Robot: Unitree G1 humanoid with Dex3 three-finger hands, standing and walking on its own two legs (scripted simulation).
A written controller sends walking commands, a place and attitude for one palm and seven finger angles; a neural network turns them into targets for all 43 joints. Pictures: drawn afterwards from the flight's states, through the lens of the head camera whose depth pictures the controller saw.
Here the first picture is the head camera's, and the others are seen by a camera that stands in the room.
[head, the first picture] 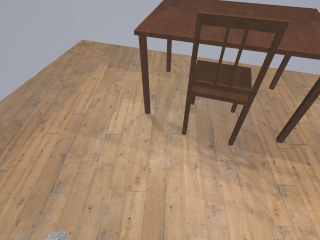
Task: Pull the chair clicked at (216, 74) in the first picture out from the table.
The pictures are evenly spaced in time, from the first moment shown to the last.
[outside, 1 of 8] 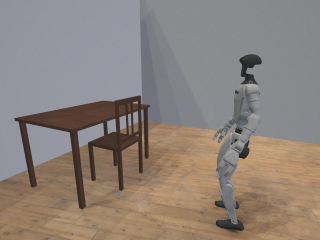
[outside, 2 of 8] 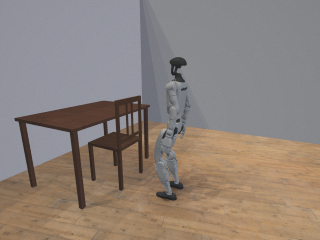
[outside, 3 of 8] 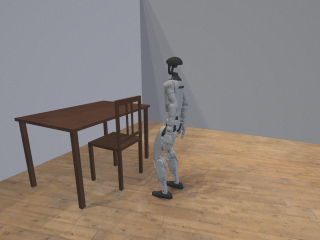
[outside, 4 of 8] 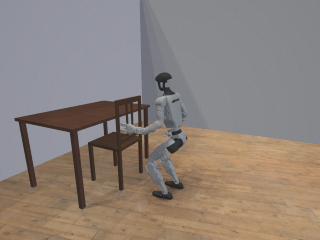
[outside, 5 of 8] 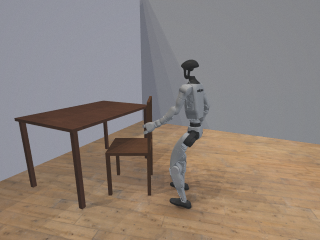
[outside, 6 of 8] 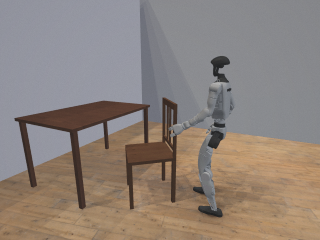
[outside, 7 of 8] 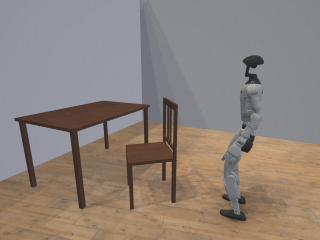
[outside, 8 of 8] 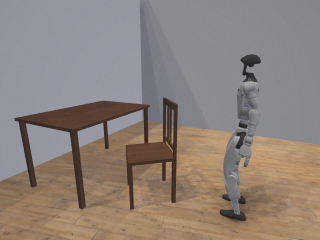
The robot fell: no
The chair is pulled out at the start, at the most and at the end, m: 0.00 0.48 0.48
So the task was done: yes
